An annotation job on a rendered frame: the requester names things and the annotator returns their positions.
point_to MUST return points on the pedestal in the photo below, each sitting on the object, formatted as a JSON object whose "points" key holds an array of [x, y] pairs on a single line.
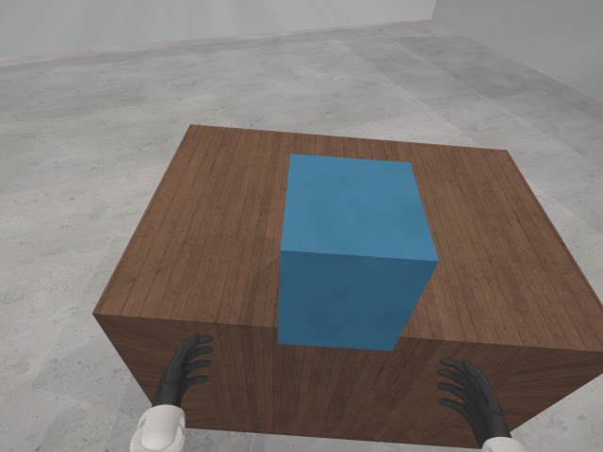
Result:
{"points": [[506, 295]]}

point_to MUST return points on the carton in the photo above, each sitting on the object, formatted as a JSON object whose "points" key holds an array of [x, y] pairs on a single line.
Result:
{"points": [[356, 252]]}

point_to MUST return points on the left robot forearm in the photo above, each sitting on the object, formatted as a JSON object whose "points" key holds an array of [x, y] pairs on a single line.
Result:
{"points": [[160, 429]]}

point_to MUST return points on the robot left hand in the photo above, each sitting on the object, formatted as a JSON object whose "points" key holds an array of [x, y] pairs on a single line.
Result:
{"points": [[174, 381]]}

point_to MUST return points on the robot right hand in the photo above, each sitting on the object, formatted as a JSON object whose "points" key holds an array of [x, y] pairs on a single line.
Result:
{"points": [[481, 409]]}

